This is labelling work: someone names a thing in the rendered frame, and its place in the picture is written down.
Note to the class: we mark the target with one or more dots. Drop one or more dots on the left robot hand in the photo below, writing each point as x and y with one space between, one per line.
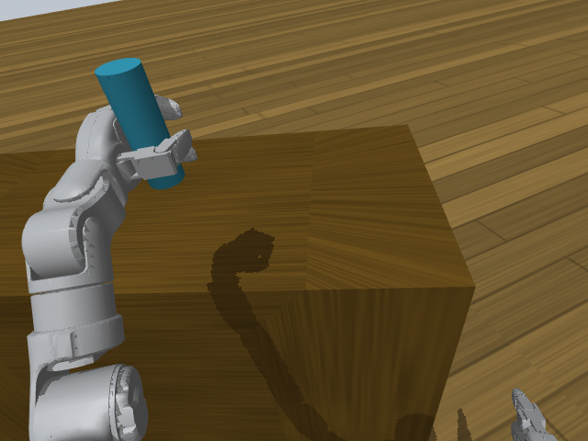
100 137

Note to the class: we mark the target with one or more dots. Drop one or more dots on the right robot hand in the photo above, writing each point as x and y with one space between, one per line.
530 423

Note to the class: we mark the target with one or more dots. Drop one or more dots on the can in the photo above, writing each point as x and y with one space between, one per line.
131 97

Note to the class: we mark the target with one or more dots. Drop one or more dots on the left robot arm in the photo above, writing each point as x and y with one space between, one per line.
67 251

